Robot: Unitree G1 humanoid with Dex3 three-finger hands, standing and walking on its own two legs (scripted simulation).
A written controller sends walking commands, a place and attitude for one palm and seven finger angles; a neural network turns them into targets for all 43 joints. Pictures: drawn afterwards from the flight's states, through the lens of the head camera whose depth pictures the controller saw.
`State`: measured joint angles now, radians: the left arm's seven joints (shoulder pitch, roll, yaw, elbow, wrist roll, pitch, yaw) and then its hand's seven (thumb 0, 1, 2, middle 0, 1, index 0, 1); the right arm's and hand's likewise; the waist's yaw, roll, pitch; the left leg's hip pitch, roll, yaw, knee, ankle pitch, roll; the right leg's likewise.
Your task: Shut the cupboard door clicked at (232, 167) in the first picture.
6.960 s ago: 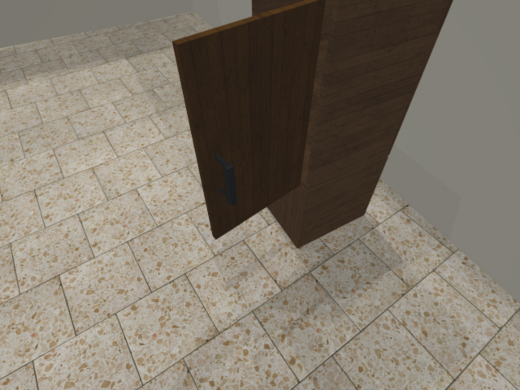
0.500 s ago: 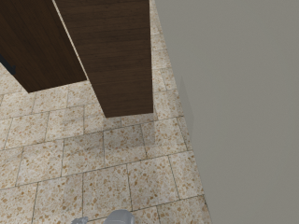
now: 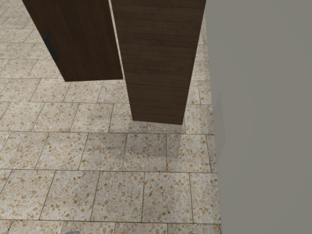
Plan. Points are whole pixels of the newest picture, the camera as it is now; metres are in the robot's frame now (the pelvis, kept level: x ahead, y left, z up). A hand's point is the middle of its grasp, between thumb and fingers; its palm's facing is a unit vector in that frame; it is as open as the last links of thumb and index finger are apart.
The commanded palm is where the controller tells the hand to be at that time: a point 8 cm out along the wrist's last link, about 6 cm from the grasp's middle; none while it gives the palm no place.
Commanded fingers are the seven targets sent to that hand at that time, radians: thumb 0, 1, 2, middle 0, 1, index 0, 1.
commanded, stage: take the last steps up to it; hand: left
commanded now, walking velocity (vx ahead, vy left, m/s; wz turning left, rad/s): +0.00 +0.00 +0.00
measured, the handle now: (52, 47) +0.91 +0.59 -0.09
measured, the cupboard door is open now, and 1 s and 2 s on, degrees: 100 100 100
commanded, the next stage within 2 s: come to a stop and stand still in 1.48 s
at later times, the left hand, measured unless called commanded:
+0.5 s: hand out of the picture -0.05 +0.16 -0.15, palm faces +0.28 -0.94 -0.22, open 7.3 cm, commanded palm none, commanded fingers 0.00 0.90 0.90 -0.20 -0.30 -0.20 -0.30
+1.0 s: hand (74, 170) +0.31 +0.30 -0.15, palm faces +0.18 -0.95 -0.25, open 7.4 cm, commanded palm none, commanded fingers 0.00 0.90 0.90 -0.20 -0.30 -0.20 -0.30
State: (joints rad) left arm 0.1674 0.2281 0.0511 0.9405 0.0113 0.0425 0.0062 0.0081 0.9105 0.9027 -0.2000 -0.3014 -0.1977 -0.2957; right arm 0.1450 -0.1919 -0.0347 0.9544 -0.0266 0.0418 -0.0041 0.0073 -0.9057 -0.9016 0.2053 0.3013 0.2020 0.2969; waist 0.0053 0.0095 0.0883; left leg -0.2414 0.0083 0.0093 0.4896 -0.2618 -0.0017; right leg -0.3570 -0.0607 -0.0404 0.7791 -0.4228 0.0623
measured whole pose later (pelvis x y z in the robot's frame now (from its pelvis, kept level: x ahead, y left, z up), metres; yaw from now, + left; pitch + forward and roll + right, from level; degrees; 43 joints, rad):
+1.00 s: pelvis +0.22 +0.10 -0.01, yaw +10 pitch +0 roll +4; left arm 0.12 0.17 0.05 0.93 0.03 -0.04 -0.02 0.00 0.91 0.90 -0.20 -0.30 -0.20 -0.30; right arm 0.35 -0.21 -0.05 1.08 -0.03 -0.01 0.00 0.00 -0.92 -0.90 0.20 0.30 0.20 0.30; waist 0.00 0.01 0.05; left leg -0.12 -0.04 0.15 0.51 -0.38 0.03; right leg -0.39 -0.08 -0.12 0.64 -0.29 -0.03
